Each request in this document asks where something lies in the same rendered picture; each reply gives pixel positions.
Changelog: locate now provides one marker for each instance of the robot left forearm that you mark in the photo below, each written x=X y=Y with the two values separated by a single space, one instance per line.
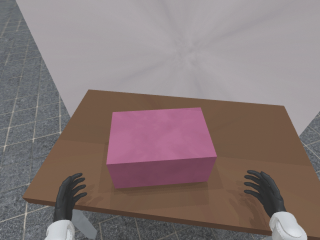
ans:
x=61 y=230

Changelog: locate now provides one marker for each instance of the robot left hand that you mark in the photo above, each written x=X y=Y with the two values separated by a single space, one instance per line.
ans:
x=65 y=200

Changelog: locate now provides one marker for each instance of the carton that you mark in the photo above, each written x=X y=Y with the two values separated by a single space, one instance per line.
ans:
x=159 y=147

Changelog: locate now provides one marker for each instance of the robot right hand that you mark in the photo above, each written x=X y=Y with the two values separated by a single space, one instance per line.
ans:
x=269 y=194

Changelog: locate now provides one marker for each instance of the robot right forearm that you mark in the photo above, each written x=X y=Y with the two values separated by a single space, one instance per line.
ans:
x=284 y=226

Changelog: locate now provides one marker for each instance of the table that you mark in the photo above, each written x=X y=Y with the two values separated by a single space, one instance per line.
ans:
x=246 y=136

